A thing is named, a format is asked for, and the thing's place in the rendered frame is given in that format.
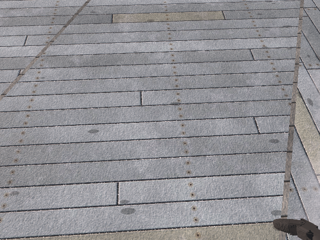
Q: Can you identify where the robot right hand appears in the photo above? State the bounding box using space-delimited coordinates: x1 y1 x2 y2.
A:
273 218 320 240

